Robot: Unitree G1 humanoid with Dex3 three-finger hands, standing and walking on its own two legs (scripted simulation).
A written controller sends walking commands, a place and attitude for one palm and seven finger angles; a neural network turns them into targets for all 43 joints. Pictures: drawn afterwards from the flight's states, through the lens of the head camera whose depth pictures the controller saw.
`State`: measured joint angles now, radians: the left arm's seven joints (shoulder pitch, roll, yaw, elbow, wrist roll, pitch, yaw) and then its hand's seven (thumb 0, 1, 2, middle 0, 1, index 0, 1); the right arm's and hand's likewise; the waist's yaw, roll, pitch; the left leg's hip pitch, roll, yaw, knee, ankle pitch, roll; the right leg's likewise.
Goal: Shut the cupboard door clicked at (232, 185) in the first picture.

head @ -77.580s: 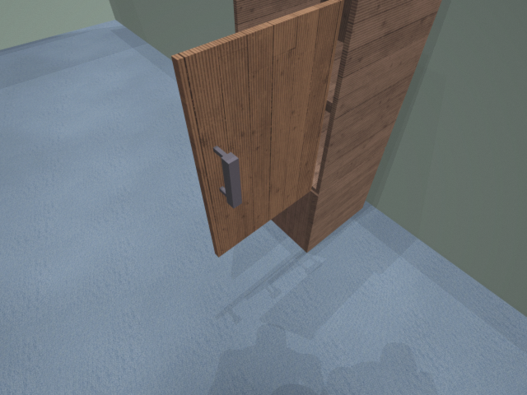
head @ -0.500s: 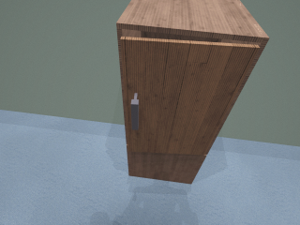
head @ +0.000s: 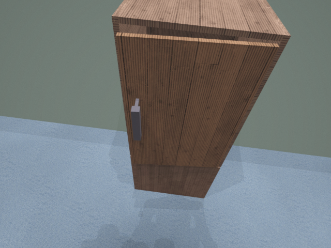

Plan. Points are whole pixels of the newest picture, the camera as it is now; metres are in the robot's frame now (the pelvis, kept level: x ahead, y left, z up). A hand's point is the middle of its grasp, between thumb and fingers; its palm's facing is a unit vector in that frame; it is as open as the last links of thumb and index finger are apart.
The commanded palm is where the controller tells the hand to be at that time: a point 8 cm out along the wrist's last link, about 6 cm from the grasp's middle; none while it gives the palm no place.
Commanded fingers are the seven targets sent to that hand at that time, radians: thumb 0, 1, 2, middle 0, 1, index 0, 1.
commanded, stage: shuffle to correct the standing spot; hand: left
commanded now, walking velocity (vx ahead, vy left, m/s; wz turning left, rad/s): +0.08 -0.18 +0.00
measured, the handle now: (137, 119) +0.49 +0.13 -0.01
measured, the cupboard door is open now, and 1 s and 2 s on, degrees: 5 5 5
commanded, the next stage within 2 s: come to a stop and stand still in 0.32 s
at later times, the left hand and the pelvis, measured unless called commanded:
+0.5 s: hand out of the picture +0.09 +0.12 -0.17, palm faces +0.00 -0.97 -0.22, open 7.3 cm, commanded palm none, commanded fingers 0.00 0.90 0.90 -0.20 -0.30 -0.20 -0.30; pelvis +0.04 -0.08 +0.00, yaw +0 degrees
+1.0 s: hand out of the picture +0.06 +0.11 -0.19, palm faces +0.04 -0.98 -0.21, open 7.3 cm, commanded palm none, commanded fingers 0.00 0.90 0.90 -0.20 -0.30 -0.20 -0.30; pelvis +0.04 -0.08 -0.01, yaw +0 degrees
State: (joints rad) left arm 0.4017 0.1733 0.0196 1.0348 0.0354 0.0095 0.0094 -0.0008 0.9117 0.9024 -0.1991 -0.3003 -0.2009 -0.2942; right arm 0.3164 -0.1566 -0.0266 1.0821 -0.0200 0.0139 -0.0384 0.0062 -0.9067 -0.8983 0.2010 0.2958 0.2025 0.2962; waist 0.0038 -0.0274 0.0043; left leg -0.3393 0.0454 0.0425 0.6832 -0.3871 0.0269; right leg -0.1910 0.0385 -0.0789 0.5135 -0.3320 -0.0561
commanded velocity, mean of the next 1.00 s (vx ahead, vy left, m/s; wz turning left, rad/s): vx -0.01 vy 0.00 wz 0.01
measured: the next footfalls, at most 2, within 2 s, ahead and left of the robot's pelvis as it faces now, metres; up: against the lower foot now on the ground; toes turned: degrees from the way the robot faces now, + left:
right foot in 0.48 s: +0.08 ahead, -0.24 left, +0.00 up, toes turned +4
left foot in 0.80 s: +0.12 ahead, -0.02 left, +0.00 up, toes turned +4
